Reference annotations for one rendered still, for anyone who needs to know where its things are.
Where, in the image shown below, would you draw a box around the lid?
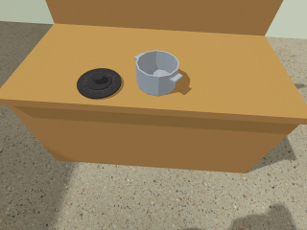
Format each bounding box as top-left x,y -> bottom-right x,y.
77,68 -> 122,99

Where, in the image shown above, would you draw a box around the knob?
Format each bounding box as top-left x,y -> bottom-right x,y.
92,72 -> 105,83

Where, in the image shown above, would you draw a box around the table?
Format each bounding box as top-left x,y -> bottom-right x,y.
0,0 -> 307,173

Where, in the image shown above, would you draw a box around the pot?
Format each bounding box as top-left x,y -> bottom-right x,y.
134,50 -> 183,96

